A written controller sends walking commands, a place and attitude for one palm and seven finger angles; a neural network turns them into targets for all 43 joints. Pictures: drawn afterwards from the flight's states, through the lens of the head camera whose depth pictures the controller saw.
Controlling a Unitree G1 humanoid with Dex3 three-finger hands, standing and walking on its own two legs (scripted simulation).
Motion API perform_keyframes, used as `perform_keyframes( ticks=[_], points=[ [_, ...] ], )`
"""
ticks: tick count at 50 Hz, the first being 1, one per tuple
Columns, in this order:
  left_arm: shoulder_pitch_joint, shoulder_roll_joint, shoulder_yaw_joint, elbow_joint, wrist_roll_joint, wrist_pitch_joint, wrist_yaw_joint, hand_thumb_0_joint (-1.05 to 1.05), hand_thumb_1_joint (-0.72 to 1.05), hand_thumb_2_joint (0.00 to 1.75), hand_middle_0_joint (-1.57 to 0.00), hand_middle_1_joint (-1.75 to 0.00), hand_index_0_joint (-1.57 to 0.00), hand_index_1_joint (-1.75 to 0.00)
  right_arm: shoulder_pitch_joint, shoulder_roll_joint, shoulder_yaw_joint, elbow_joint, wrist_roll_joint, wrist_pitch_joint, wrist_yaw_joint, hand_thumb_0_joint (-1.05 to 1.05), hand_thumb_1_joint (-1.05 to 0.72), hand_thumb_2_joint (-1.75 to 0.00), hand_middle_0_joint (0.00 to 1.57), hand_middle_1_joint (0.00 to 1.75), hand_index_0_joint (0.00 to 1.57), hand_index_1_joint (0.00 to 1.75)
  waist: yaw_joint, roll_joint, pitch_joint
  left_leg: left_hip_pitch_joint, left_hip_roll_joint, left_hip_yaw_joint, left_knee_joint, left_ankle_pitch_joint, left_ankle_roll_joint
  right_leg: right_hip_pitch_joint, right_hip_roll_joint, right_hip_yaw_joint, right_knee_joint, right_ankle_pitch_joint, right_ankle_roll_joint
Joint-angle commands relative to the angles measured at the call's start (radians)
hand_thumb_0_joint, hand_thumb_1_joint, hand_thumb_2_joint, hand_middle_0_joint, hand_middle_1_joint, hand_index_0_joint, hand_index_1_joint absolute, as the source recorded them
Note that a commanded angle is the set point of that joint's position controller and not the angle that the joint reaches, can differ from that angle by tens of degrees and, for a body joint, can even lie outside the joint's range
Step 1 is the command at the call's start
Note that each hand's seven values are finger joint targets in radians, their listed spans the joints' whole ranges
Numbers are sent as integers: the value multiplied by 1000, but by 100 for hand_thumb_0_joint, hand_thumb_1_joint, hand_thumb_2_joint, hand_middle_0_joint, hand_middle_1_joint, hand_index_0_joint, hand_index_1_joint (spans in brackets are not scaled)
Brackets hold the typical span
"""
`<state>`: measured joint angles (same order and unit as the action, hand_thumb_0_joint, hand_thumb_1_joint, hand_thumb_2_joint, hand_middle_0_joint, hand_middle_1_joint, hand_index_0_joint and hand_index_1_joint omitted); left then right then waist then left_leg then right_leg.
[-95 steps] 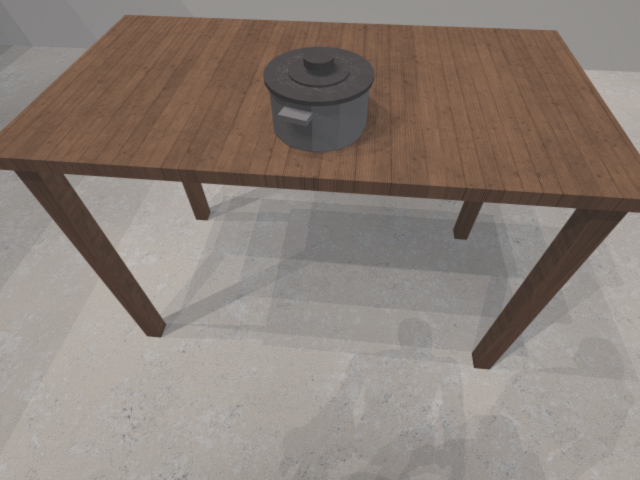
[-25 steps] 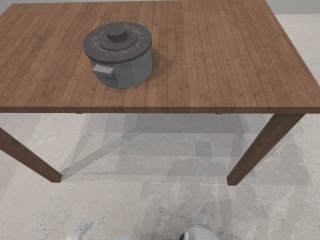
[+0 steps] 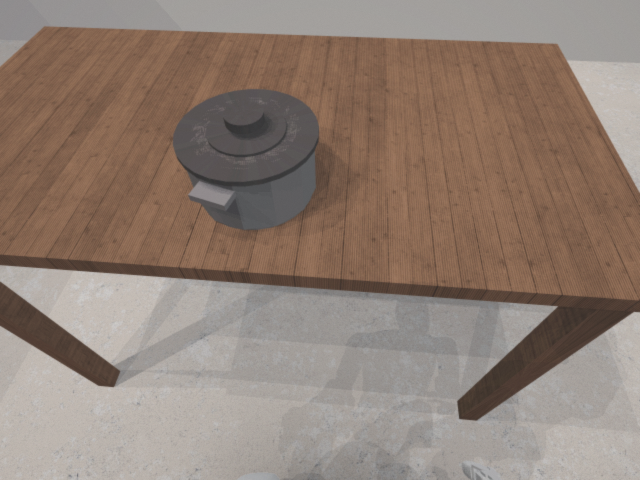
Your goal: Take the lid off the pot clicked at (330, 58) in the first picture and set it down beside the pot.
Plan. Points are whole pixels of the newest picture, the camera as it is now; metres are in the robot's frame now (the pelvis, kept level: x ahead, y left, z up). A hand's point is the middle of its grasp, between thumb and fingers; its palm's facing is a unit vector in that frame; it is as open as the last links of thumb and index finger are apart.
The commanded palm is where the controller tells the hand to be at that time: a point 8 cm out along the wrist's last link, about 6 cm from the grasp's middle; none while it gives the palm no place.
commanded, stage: come to a stop and stand still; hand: left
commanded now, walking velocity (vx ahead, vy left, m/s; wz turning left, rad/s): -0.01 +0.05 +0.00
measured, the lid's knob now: (244, 117) +0.51 +0.15 +0.16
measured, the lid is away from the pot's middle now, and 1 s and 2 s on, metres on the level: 0.00 0.00 0.00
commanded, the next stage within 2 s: look again from close up in 1.98 s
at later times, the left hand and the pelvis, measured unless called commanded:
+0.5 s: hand out of the picture +0.02 +0.24 -0.17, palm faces +0.00 -0.98 -0.22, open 7.4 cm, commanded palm none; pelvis -0.04 +0.06 +0.00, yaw -1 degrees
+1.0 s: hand out of the picture -0.02 +0.24 -0.17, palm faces +0.00 -0.98 -0.19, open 7.4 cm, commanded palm none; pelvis -0.02 +0.07 +0.00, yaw -1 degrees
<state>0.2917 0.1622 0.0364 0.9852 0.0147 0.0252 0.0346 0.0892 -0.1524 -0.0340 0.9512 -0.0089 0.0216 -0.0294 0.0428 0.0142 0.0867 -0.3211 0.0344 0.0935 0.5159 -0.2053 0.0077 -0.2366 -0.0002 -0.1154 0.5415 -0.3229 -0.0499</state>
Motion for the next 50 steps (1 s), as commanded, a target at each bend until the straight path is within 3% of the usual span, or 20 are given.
perform_keyframes(
  ticks=[1,2,3,5,9,11,12,13,14,15,17,18,19,22,24,26,31,41,44,50],
  points=[
    [102,179,46,-44,15,-23,16,0,90,90,-20,-30,-20,-30,56,-92,-40,-50,-3,12,-8,0,-90,-90,20,30,20,30,-4,-221,-148,-66,-33,-54,253,-222,-23,123,-344,328,-126,816,-139],
    [113,171,44,-41,17,-23,17,0,90,90,-20,-30,-20,-30,27,-79,-41,-46,-4,18,-10,0,-90,-90,20,30,20,30,13,-169,-140,-116,-40,-101,381,-340,-23,131,-365,333,-128,849,-192],
    [96,162,41,-40,17,-25,18,0,90,90,-20,-30,-20,-30,25,-74,-39,-39,-1,19,-11,0,-90,-90,20,30,20,30,-2,-131,-120,-146,-42,-122,465,-331,-27,142,-342,312,-115,867,-212],
    [72,163,40,-47,13,-26,19,0,90,90,-20,-30,-20,-30,46,-77,-38,-22,5,15,-8,0,-90,-90,20,30,20,30,-13,-139,-134,-167,-39,-121,498,-309,-34,185,-307,256,-99,856,-202],
    [59,183,41,-47,19,-25,16,0,90,90,-20,-30,-20,-30,38,-66,-28,-10,9,5,0,0,-90,-90,20,30,20,30,-10,-161,-105,-69,-35,-85,279,-279,-37,127,-288,244,-105,737,-187],
    [32,196,38,-41,11,-23,13,0,90,90,-20,-30,-20,-30,79,-62,-21,13,9,-4,1,0,-90,-90,20,30,20,30,-28,-157,-118,43,-40,-66,98,-162,-36,84,-261,231,-96,637,-144],
    [81,196,29,-40,17,-54,54,0,90,90,-20,-30,-20,-30,93,-127,-26,-44,8,-27,5,0,-90,-90,20,30,20,30,-43,-109,-253,35,-58,-24,103,-153,-42,243,-267,336,8,1190,-75],
    [86,223,29,-80,11,-57,45,0,90,90,-20,-30,-20,-30,114,-87,-20,-65,10,-26,13,0,-90,-90,20,30,20,30,-35,-113,-292,28,-42,-56,100,-133,3,264,-240,245,27,1019,-59],
    [56,209,26,-80,6,-55,41,0,90,90,-20,-30,-20,-30,138,-98,-15,-68,13,-20,13,0,-90,-90,20,30,20,30,-52,-93,-278,58,-32,-59,44,-108,4,216,-233,223,13,805,-58],
    [17,194,17,-83,2,-42,37,0,90,90,-20,-30,-20,-30,147,-87,-12,-68,6,-16,14,0,-90,-90,20,30,20,30,-58,-15,-232,124,-13,-69,-22,-67,1,105,-220,204,-4,512,-54],
    [0,147,3,-95,0,-32,29,0,90,90,-20,-30,-20,-30,145,-129,-5,-72,-9,-22,11,0,-90,-90,20,30,20,30,-46,126,-76,67,84,-183,-51,154,40,-23,-118,131,-3,236,-6],
    [4,140,-4,-86,1,-20,25,0,90,90,-20,-30,-20,-30,133,-137,1,-80,-8,-25,10,0,-90,-90,20,30,20,30,-35,206,-27,8,104,-242,-107,158,60,-14,-80,93,-3,80,9],
    [12,134,-9,-81,3,-12,20,0,90,90,-20,-30,-20,-30,116,-148,5,-89,-5,-25,10,0,-90,-90,20,30,20,30,-21,176,19,-47,113,-265,-154,52,72,-7,-53,80,-16,-6,17],
    [8,127,-10,-85,6,-5,7,0,90,90,-20,-30,-20,-30,121,-166,3,-107,-8,-23,13,0,-90,-90,20,30,20,30,-18,63,48,-117,99,-279,-232,-269,66,3,-52,86,-38,-18,14],
    [8,131,-10,-93,7,-9,3,0,90,90,-20,-30,-20,-30,132,-164,2,-104,-9,-26,15,0,-90,-90,20,30,20,30,-22,52,33,-115,83,-276,-255,-334,61,4,-58,100,-48,-11,12],
    [2,134,-8,-100,8,-9,1,0,90,90,-20,-30,-20,-30,149,-162,3,-101,-11,-29,15,0,-90,-90,20,30,20,30,-24,44,-9,-80,85,-285,-265,-320,62,5,-58,98,-37,-5,13],
    [0,131,-13,-89,5,-15,-1,0,90,90,-20,-30,-20,-30,172,-160,7,-76,-8,-35,13,0,-90,-90,20,30,20,30,-30,9,-29,-27,80,-279,-262,-283,62,-6,-67,124,-66,12,11],
    [18,118,-22,-23,-3,-24,4,0,90,90,-20,-30,-20,-30,210,-142,18,1,0,-51,3,0,-90,-90,20,30,20,30,-36,-14,-57,88,68,-227,-199,35,57,19,-94,136,-88,137,15],
    [30,115,-24,0,-5,-25,6,0,90,90,-20,-30,-20,-30,218,-134,20,25,2,-55,-1,0,-90,-90,20,30,20,30,-39,11,-63,122,65,-209,-182,120,53,24,-97,138,-86,160,19],
    [38,112,-25,27,-6,-27,8,0,90,90,-20,-30,-20,-30,215,-119,21,53,2,-54,-5,0,-90,-90,20,30,20,30,-36,-19,-61,141,59,-195,-156,161,54,37,-104,145,-97,197,15]
  ],
)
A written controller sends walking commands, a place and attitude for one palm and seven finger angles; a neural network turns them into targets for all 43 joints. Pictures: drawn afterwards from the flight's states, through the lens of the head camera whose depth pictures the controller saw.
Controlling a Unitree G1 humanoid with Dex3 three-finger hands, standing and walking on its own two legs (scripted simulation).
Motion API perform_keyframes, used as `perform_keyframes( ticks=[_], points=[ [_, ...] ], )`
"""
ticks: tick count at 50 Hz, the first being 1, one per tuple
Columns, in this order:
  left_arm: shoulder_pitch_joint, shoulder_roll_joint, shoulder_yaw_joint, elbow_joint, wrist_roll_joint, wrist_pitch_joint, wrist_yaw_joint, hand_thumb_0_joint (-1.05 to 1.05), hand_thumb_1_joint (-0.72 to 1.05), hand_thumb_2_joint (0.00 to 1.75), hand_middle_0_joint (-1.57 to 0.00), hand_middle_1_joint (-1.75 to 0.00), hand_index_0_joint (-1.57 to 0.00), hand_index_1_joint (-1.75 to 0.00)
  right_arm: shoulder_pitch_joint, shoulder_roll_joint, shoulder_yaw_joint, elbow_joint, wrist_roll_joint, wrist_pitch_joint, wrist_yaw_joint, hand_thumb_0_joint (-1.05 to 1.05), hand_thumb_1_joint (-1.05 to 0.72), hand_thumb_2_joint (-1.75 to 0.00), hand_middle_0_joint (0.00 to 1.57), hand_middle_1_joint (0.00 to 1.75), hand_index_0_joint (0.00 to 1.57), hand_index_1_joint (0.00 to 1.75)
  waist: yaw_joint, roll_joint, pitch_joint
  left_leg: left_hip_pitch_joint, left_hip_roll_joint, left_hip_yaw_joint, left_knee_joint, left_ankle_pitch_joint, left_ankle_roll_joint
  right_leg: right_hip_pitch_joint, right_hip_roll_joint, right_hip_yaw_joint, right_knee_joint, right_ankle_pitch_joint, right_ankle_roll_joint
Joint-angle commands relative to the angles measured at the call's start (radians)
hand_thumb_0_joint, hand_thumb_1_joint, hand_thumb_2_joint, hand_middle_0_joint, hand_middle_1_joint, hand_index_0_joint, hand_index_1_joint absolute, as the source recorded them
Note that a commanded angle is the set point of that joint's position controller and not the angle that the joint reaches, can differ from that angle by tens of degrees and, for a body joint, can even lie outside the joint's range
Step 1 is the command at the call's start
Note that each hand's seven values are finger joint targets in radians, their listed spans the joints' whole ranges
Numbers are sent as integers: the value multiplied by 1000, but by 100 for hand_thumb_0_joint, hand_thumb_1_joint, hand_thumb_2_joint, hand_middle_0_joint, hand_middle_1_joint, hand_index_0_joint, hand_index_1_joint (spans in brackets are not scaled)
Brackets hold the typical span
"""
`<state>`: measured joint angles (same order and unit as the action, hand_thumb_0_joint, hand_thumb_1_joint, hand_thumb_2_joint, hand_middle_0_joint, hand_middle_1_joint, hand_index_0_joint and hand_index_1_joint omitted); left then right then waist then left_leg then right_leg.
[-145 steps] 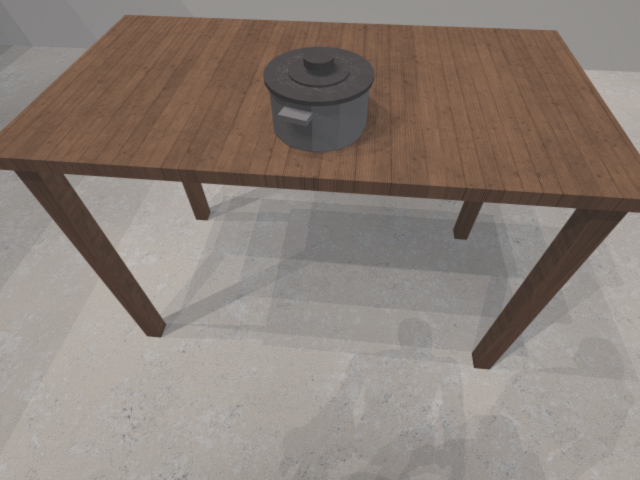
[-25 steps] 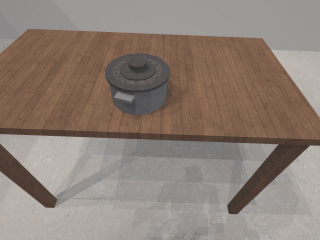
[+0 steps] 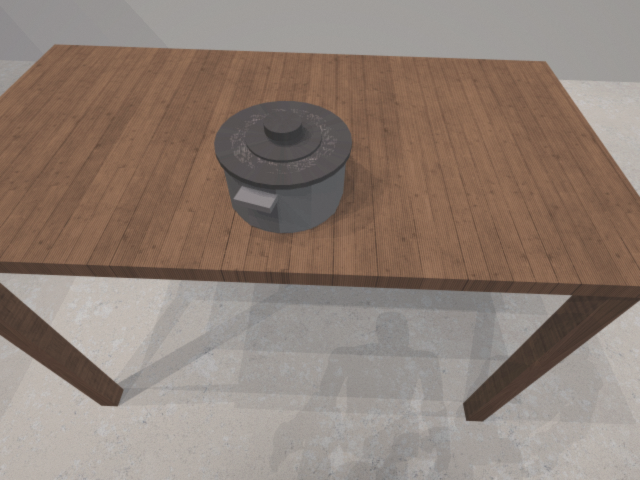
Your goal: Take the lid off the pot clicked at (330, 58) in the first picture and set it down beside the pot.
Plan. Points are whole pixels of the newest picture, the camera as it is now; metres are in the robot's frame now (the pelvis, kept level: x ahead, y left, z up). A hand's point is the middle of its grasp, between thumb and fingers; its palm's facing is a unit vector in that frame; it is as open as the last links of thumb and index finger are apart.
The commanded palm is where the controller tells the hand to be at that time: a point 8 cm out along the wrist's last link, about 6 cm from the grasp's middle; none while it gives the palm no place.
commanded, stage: come to a stop and stand still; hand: left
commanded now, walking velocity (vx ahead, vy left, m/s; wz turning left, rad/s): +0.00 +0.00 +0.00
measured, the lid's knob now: (282, 125) +0.53 +0.09 +0.16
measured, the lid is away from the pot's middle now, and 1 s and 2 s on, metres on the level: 0.00 0.00 0.00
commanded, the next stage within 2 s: look again from close up in 0.98 s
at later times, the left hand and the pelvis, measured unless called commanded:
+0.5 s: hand out of the picture +0.05 +0.15 -0.17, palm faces +0.04 -0.98 -0.20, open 7.4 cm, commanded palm none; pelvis +0.03 -0.03 +0.00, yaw +1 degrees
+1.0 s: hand out of the picture +0.04 +0.13 -0.18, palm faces +0.06 -0.98 -0.19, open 7.4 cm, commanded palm none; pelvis +0.04 -0.04 +0.00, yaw +2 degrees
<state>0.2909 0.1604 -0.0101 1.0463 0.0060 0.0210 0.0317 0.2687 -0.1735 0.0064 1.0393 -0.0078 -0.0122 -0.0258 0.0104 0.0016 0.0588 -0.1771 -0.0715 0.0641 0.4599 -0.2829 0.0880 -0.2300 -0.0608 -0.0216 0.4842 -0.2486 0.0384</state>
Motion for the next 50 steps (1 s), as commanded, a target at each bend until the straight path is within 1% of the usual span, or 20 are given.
perform_keyframes(
  ticks=[1,4,5,7,14,16,19,20,22,24,25,27,30,32,33,36,38,45,48,50],
  points=[
    [36,108,21,-32,4,-23,12,0,90,90,-20,-30,-20,-30,34,-101,-20,-32,2,-21,-10,0,-90,-90,20,30,20,30,-7,5,-25,-5,164,-159,-98,247,-28,26,-45,50,-36,129,-72],
    [41,104,22,-23,3,-27,13,0,90,90,-20,-30,-20,-30,36,-91,-20,-20,2,-25,-13,0,-90,-90,20,30,20,30,-6,26,-46,23,162,-152,-83,315,-31,42,-48,54,-32,173,-74],
    [40,109,24,-24,2,-27,13,0,90,90,-20,-30,-20,-30,36,-89,-20,-19,2,-24,-14,0,-90,-90,20,30,20,30,-5,2,-51,24,165,-156,-78,320,-30,51,-46,51,-34,179,-75],
    [38,102,23,-20,2,-26,14,0,90,90,-20,-30,-20,-30,31,-88,-20,-15,2,-23,-15,0,-90,-90,20,30,20,30,-5,15,-28,16,161,-150,-75,312,-34,42,-50,58,-36,190,-77],
    [32,109,25,-23,2,-31,14,0,90,90,-20,-30,-20,-30,34,-83,-21,-3,0,-23,-17,0,-90,-90,20,30,20,30,-6,3,-43,32,161,-144,-65,346,-41,69,-59,58,-34,256,-84],
    [26,111,26,-27,1,-29,14,0,90,90,-20,-30,-20,-30,26,-83,-22,-3,1,-20,-16,0,-90,-90,20,30,20,30,-2,-1,-26,20,162,-144,-65,327,-41,68,-59,56,-42,247,-85],
    [25,113,27,-29,1,-31,14,0,90,90,-20,-30,-20,-30,33,-78,-21,4,0,-21,-16,0,-90,-90,20,30,20,30,-4,16,-42,36,162,-145,-67,348,-44,78,-61,57,-40,264,-87],
    [23,117,29,-32,0,-30,14,0,90,90,-20,-30,-20,-30,36,-78,-21,2,-1,-21,-17,0,-90,-90,20,30,20,30,-1,-2,-46,31,165,-148,-65,349,-44,91,-57,53,-41,267,-88],
    [20,112,28,-32,1,-29,14,0,90,90,-20,-30,-20,-30,34,-79,-21,5,0,-20,-17,0,-90,-90,20,30,20,30,-3,1,-33,28,163,-146,-67,335,-46,81,-62,54,-46,260,-88],
    [21,114,28,-31,0,-32,15,0,90,90,-20,-30,-20,-30,40,-76,-20,10,0,-20,-18,0,-90,-90,20,30,20,30,-4,10,-45,41,164,-145,-66,357,-48,90,-64,55,-44,287,-90],
    [22,117,30,-34,-1,-32,14,0,90,90,-20,-30,-20,-30,41,-76,-21,9,-1,-20,-17,0,-90,-90,20,30,20,30,-1,-9,-51,39,166,-146,-64,353,-47,102,-61,53,-47,289,-91],
    [20,115,29,-35,0,-32,15,0,90,90,-20,-30,-20,-30,40,-75,-20,12,0,-18,-17,0,-90,-90,20,30,20,30,-2,-12,-29,24,162,-142,-65,327,-51,96,-67,56,-52,292,-92],
    [26,117,30,-34,-2,-34,14,0,90,90,-20,-30,-20,-30,42,-71,-21,15,-1,-18,-17,0,-90,-90,20,30,20,30,0,-12,-43,35,164,-142,-66,327,-51,108,-67,56,-57,305,-94],
    [25,115,29,-33,-1,-35,15,0,90,90,-20,-30,-20,-30,42,-68,-20,20,0,-16,-17,0,-90,-90,20,30,20,30,-1,-3,-26,26,162,-139,-68,308,-54,100,-72,59,-62,301,-95],
    [27,115,27,-32,-2,-36,15,0,90,90,-20,-30,-20,-30,46,-66,-19,21,0,-16,-17,0,-90,-90,20,30,20,30,-2,7,-33,31,162,-139,-70,307,-55,102,-71,61,-64,302,-95],
    [30,116,29,-30,-2,-37,15,0,90,90,-20,-30,-20,-30,47,-66,-20,26,1,-17,-17,0,-90,-90,20,30,20,30,-1,-12,-38,32,162,-138,-64,320,-56,116,-73,57,-65,330,-94],
    [33,115,28,-27,-2,-39,16,0,90,90,-20,-30,-20,-30,54,-60,-19,31,2,-17,-18,0,-90,-90,20,30,20,30,-3,3,-42,34,163,-137,-65,330,-59,122,-75,56,-64,344,-96],
    [43,109,28,-19,-4,-39,15,0,90,90,-20,-30,-20,-30,60,-52,-19,41,2,-17,-19,0,-90,-90,20,30,20,30,0,-12,-36,35,166,-140,-70,317,-58,127,-71,52,-77,332,-96],
    [50,105,27,-16,-2,-41,16,0,90,90,-20,-30,-20,-30,61,-49,-18,44,3,-15,-19,0,-90,-90,20,30,20,30,-1,-8,-19,27,161,-133,-71,291,-62,117,-77,55,-85,332,-94],
    [52,106,28,-16,-4,-41,15,0,90,90,-20,-30,-20,-30,64,-48,-19,45,2,-16,-19,0,-90,-90,20,30,20,30,-1,-9,-32,29,164,-136,-73,291,-61,130,-72,55,-87,329,-95]
  ],
)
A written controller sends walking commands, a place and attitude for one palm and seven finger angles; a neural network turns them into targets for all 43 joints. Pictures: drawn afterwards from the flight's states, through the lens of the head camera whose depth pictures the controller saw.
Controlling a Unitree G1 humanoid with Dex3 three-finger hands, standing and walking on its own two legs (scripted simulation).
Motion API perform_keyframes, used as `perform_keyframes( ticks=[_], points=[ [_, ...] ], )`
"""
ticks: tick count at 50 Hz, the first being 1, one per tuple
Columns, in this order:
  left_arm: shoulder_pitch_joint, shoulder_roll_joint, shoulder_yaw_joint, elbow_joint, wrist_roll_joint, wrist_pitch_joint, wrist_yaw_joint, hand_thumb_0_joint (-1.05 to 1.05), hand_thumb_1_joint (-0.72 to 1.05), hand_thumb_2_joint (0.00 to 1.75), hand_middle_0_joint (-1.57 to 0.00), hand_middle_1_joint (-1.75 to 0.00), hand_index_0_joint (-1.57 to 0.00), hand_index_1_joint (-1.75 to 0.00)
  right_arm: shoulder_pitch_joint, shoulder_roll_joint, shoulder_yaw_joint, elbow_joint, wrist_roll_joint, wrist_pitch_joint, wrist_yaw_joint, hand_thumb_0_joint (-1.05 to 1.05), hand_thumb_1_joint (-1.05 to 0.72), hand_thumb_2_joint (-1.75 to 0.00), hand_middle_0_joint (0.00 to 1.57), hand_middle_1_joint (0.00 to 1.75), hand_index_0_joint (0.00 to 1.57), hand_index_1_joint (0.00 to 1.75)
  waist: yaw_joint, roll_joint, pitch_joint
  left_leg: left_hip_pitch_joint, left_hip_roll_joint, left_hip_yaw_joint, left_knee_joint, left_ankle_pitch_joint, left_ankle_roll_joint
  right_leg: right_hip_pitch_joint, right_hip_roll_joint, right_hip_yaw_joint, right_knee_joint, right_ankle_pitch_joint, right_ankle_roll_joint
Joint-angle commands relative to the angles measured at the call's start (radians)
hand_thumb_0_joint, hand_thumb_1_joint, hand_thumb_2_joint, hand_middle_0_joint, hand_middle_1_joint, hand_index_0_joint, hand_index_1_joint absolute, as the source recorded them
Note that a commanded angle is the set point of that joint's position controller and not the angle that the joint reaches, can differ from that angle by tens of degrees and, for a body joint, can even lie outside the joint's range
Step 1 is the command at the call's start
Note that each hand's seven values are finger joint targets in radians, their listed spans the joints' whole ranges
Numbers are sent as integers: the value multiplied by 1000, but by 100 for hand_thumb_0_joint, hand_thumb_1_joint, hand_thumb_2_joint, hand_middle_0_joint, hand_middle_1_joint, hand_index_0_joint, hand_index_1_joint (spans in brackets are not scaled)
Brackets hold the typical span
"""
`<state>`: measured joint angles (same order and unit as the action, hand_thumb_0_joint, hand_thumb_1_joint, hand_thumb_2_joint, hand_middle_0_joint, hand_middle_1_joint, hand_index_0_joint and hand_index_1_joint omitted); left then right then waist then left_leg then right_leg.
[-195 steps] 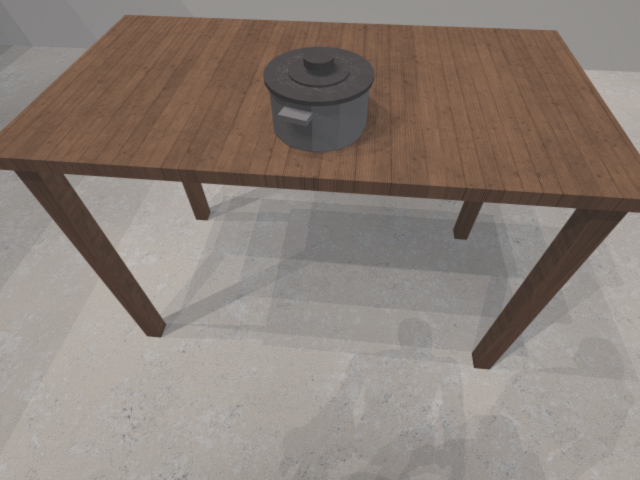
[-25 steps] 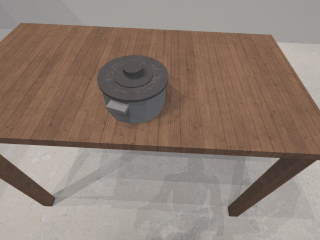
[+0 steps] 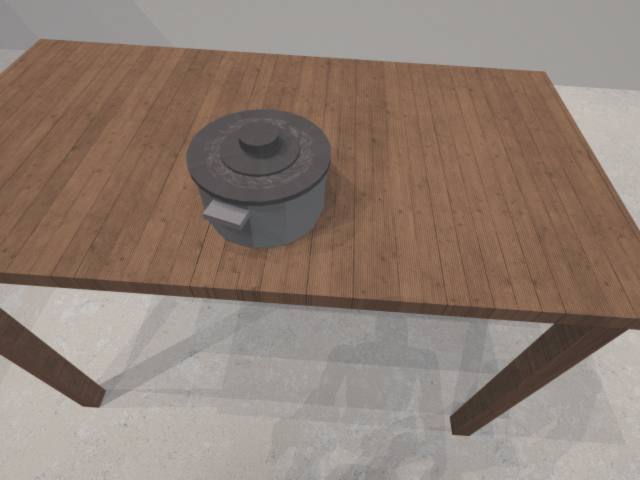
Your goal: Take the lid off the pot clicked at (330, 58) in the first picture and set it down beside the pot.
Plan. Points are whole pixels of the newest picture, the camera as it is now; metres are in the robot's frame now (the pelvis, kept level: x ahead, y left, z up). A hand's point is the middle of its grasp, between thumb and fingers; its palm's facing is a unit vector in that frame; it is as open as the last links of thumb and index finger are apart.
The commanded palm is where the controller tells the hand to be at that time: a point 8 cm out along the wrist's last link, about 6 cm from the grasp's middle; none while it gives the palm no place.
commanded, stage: look again from close up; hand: left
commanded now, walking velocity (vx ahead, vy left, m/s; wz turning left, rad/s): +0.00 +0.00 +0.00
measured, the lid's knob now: (258, 137) +0.50 +0.12 +0.15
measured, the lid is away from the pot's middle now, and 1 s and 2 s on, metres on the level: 0.00 0.00 0.00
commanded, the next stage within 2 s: lift the closed hand beside the body in 0.74 s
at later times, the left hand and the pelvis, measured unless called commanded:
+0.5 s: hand out of the picture -0.01 +0.17 -0.18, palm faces +0.05 -0.98 -0.17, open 7.4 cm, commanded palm none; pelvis -0.01 +0.00 +0.00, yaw +0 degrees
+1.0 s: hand out of the picture +0.09 +0.20 -0.10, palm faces +0.12 -0.94 -0.31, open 6.8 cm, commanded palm +0.07 +0.24 -0.03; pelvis -0.02 +0.01 +0.00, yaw +1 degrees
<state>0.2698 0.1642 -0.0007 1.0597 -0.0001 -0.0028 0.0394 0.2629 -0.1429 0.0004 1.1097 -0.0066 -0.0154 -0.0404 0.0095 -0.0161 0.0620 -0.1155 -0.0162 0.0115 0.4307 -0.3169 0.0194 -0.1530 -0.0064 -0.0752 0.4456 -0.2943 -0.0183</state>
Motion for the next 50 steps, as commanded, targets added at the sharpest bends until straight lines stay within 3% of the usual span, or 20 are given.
perform_keyframes(
  ticks=[1,35,39,41,42,43,44,45,46,47,48,50],
  points=[
    [74,100,18,-28,3,-16,7,0,90,90,-20,-30,-20,-30,65,-81,-12,-26,2,-13,-4,0,-90,-90,20,30,20,30,0,21,-24,-36,106,-81,-42,321,7,44,-130,107,-50,369,-37],
    [103,76,16,-7,2,-15,8,0,90,90,-20,-30,-20,-30,102,-58,-9,-8,3,-17,-6,0,-90,-90,20,30,20,30,4,10,-7,-51,110,-92,-57,308,16,39,-117,96,-62,299,-34],
    [105,71,17,-5,4,-15,9,0,90,90,-20,-30,-20,-30,108,-55,-8,-6,4,-18,-6,0,-90,-90,20,30,20,30,1,36,-5,-47,109,-89,-57,320,15,29,-118,99,-58,297,-34],
    [103,71,17,-6,4,-13,8,0,90,90,-20,-30,-20,-30,107,-58,-8,-8,4,-18,-6,0,-90,-90,20,30,20,30,2,17,6,-64,108,-91,-59,304,16,35,-117,93,-61,283,-31],
    [156,96,15,43,26,-44,43,0,90,90,-20,-30,-20,-30,3,-117,-13,-72,8,-28,3,0,-90,-90,20,30,20,30,23,57,-13,-93,108,-44,130,494,-11,4,-154,137,-15,711,-9],
    [-506,253,-3,-1242,-97,-188,52,0,90,90,-24,-35,-24,-35,5,-241,-8,-398,68,-209,15,0,-90,-90,20,30,20,30,8,242,-496,105,24,-77,-16,528,-25,161,-81,84,40,591,-27],
    [-120,230,27,-1074,-23,-102,98,0,90,90,-29,-40,-29,-40,-57,-177,6,-358,60,-272,-31,0,-90,-90,20,30,20,30,24,366,-476,161,66,-72,-19,653,-43,75,-38,72,58,384,-45],
    [108,50,-68,-943,-58,32,127,0,90,90,-33,-44,-33,-44,-97,-157,-8,-347,91,-281,-14,0,-90,-90,20,30,20,30,13,275,-313,105,67,-79,-19,640,-55,-3,-30,5,33,241,-25],
    [127,-24,-120,-928,-37,61,115,0,90,90,-38,-49,-38,-49,-75,-184,-10,-332,74,-300,2,0,-90,-90,20,30,20,30,2,172,-196,73,53,-87,-27,599,-37,-6,-19,-5,-12,250,-21],
    [178,-50,-134,-867,-10,63,106,0,90,90,-42,-54,-42,-54,-97,-189,-10,-351,54,-309,16,0,-90,-90,20,30,20,30,2,70,-113,34,51,-86,-31,566,-21,-20,-16,-29,-24,276,-13],
    [277,-40,-94,-787,8,60,97,0,90,90,-46,-59,-46,-59,-91,-197,-31,-366,36,-298,25,0,-90,-90,20,30,20,30,17,-41,-98,-9,52,-84,-29,563,-11,-26,-10,-44,-20,297,-8],
    [478,8,2,-774,12,38,74,0,90,90,-55,-68,-55,-68,-135,-196,-65,-429,26,-261,45,0,-90,-90,20,30,20,30,59,-137,-85,-70,57,-69,-30,524,-15,4,-15,-46,-9,306,-3]
  ],
)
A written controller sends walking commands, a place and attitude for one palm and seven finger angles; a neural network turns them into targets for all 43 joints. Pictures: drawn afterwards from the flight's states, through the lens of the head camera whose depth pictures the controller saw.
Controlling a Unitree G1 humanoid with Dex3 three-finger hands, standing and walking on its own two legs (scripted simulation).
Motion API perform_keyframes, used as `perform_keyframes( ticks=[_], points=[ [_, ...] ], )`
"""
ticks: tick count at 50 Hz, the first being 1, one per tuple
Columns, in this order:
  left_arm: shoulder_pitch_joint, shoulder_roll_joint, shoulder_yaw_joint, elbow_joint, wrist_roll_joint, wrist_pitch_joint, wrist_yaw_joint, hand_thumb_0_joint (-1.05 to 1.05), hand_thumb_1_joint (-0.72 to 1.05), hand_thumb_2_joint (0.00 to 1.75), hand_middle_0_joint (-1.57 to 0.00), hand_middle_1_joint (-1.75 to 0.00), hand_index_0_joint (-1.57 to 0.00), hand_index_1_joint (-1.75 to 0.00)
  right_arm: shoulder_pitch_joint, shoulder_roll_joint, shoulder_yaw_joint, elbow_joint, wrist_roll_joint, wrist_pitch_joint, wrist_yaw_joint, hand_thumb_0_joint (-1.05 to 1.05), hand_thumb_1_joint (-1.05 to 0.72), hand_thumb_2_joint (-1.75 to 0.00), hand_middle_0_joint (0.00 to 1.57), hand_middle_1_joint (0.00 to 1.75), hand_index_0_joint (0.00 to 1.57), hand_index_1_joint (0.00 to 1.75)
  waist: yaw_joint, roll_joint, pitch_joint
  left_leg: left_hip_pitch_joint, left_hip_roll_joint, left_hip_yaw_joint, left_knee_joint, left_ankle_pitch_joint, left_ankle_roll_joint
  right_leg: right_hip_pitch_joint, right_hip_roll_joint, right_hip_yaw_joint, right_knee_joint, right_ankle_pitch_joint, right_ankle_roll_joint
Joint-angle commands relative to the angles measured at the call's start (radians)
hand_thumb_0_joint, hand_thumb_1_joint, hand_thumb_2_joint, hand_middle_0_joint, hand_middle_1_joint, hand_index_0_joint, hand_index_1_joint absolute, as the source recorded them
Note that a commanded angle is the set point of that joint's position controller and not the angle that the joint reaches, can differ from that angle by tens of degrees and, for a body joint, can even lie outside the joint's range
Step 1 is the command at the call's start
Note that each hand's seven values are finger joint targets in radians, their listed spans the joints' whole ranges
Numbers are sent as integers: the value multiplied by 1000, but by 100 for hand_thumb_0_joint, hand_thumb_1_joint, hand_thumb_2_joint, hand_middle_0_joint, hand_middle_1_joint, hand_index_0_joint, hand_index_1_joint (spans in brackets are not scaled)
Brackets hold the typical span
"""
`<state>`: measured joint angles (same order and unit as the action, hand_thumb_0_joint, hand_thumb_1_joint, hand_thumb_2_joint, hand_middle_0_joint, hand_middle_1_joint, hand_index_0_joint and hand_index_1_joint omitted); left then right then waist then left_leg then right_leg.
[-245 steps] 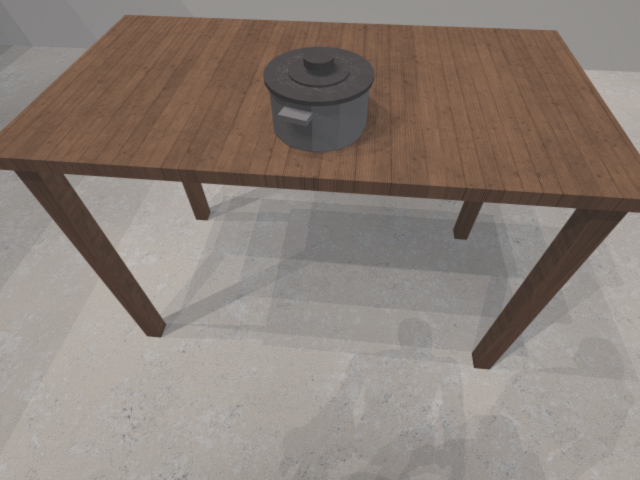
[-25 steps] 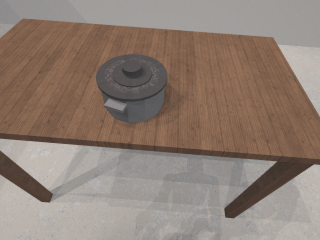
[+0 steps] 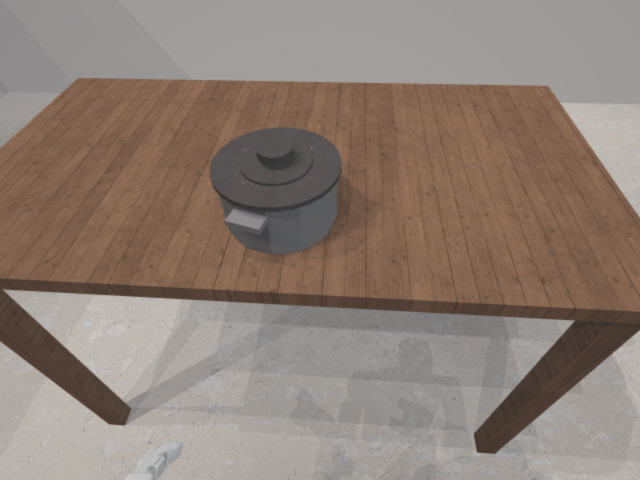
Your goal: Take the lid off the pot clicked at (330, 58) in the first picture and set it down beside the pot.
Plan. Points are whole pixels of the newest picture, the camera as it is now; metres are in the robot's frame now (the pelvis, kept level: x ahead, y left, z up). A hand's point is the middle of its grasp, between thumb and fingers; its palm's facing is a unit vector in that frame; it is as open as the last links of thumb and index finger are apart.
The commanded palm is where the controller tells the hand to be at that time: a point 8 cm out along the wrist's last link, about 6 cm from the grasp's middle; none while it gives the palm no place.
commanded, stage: lift the closed hand beside the body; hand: left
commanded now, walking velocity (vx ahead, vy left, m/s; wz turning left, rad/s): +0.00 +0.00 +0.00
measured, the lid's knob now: (274, 151) +0.51 +0.10 +0.15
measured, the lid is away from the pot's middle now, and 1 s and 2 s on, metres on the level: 0.00 0.00 0.00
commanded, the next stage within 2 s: raise the hand higher, near the body in 0.46 s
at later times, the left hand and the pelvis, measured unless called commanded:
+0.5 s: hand out of the picture +0.11 +0.20 +0.04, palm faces +0.28 -0.90 -0.34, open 3.1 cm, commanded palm +0.06 +0.25 +0.09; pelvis -0.03 -0.02 +0.00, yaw +0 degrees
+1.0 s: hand (94, 439) +0.13 +0.21 +0.12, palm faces +0.31 -0.84 -0.44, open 3.1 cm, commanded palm +0.08 +0.25 +0.15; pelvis -0.02 -0.02 +0.00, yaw -1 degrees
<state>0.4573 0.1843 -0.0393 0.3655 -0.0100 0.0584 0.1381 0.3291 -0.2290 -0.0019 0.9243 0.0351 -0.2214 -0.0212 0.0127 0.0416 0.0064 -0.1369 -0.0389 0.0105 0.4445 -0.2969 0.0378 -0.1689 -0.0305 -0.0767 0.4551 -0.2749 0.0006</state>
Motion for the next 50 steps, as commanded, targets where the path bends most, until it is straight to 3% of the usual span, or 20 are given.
perform_keyframes(
  ticks=[1,5,7,10,11,13,15,17,20,21,27,29,30,32,34,38,40,42,48,50],
  points=[
    [318,16,57,-178,21,-43,-39,0,90,90,-60,-73,-60,-73,-218,-109,-64,-291,-21,-41,33,0,-90,-90,20,30,20,30,61,-187,-30,-59,68,-51,-47,455,-36,33,5,-31,-18,276,-20],
    [230,156,195,-450,-1,-124,-58,0,90,90,-77,-92,-77,-92,-270,-99,-63,-435,-10,9,7,0,-90,-90,20,30,20,30,37,-117,35,-103,52,-12,-66,173,-33,-11,5,2,-65,112,-19],
    [172,121,157,-514,-9,-150,-73,0,90,90,-86,-102,-86,-102,-268,-83,-47,-478,-6,24,-8,0,-90,-90,20,30,20,30,21,-72,66,-110,37,2,-64,87,-24,-55,7,19,-86,42,-15],
    [137,165,207,-643,-17,-183,-70,0,90,90,-99,-116,-99,-116,-244,-78,-44,-512,-13,31,-25,0,-90,-90,20,30,20,30,14,9,7,-66,30,13,-46,64,-18,-55,8,33,-107,26,-14],
    [121,138,172,-689,-20,-189,-74,0,90,90,-104,-121,-104,-121,-249,-72,-33,-526,-18,30,-30,0,-90,-90,20,30,20,30,11,27,-4,-58,26,12,-48,66,-14,-47,7,34,-110,30,-14],
    [125,126,159,-720,-22,-189,-75,0,90,90,-112,-131,-112,-131,-237,-69,-27,-533,-23,27,-37,0,-90,-90,20,30,20,30,8,17,-3,-37,26,12,-43,77,-9,-45,9,35,-116,37,-12],
    [128,165,205,-747,-20,-189,-66,0,90,90,-121,-140,-121,-140,-232,-76,-29,-533,-25,24,-39,0,-90,-90,20,30,20,30,10,-3,-40,-14,28,11,-33,104,-8,-32,14,31,-114,68,-10],
    [130,150,187,-779,-20,-187,-68,0,90,90,-130,-150,-130,-150,-239,-71,-23,-532,-28,24,-44,0,-90,-90,20,30,20,30,12,9,-15,-17,26,10,-39,116,-4,-21,11,35,-121,82,-10],
    [165,203,260,-815,-19,-186,-58,0,90,90,-130,-150,-130,-150,-254,-71,-23,-522,-29,18,-44,0,-90,-90,20,30,20,30,29,13,-27,-3,31,3,-45,136,-6,0,15,31,-124,88,-12],
    [160,190,244,-851,-19,-190,-60,0,90,90,-130,-150,-130,-150,-261,-65,-18,-523,-31,13,-46,0,-90,-90,20,30,20,30,30,31,-25,-6,30,2,-51,147,-6,13,10,31,-124,98,-13],
    [240,223,312,-889,-15,-201,-51,0,90,90,-130,-150,-130,-150,-284,-56,-24,-499,-28,-4,-47,0,-90,-90,20,30,20,30,53,-32,-16,-5,40,-12,-64,188,-5,41,14,23,-116,110,-12],
    [253,227,316,-925,-9,-207,-48,0,90,90,-130,-150,-130,-150,-283,-59,-28,-492,-29,-14,-48,0,-90,-90,20,30,20,30,57,12,-34,8,41,-8,-63,212,-5,53,11,27,-109,135,-11],
    [299,226,332,-892,-8,-204,-47,0,90,90,-130,-150,-130,-150,-293,-55,-33,-482,-27,-17,-42,0,-90,-90,20,30,20,30,62,-11,-27,3,43,-8,-58,221,-6,47,15,23,-108,140,-11],
    [297,210,310,-918,-5,-217,-51,0,90,90,-130,-150,-130,-150,-289,-59,-36,-483,-24,-22,-41,0,-90,-90,20,30,20,30,58,-42,-15,1,46,-9,-60,234,-5,45,12,18,-101,153,-9],
    [283,235,330,-957,-3,-226,-45,0,90,90,-130,-150,-130,-150,-288,-63,-38,-480,-24,-28,-45,0,-90,-90,20,30,20,30,61,-20,-31,10,45,-8,-60,225,-4,47,10,25,-106,141,-7],
    [263,261,369,-962,-6,-241,-34,0,90,90,-130,-150,-130,-150,-289,-61,-41,-473,-21,-33,-54,0,-90,-90,20,30,20,30,63,-52,-3,13,46,-4,-63,192,-2,22,10,35,-126,93,-6],
    [265,259,368,-987,-5,-244,-34,0,90,90,-130,-150,-130,-150,-292,-60,-40,-473,-19,-39,-52,0,-90,-90,20,30,20,30,62,4,-9,24,45,0,-58,191,-3,14,11,37,-125,98,-6],
    [252,258,372,-987,-7,-251,-31,0,90,90,-130,-150,-130,-150,-286,-57,-40,-468,-19,-41,-55,0,-90,-90,20,30,20,30,61,-18,-6,24,46,-1,-61,197,-3,20,9,35,-124,105,-7],
    [216,256,375,-1034,-14,-256,-34,0,90,90,-130,-150,-130,-150,-283,-59,-36,-474,-20,-37,-50,0,-90,-90,20,30,20,30,59,15,-20,40,48,0,-58,242,-5,36,11,37,-109,171,-9],
    [210,282,418,-1019,-17,-253,-31,0,90,90,-130,-150,-130,-150,-287,-59,-38,-469,-21,-32,-46,0,-90,-90,20,30,20,30,62,-3,-12,34,47,-1,-55,234,-7,30,15,38,-113,169,-10]
  ],
)
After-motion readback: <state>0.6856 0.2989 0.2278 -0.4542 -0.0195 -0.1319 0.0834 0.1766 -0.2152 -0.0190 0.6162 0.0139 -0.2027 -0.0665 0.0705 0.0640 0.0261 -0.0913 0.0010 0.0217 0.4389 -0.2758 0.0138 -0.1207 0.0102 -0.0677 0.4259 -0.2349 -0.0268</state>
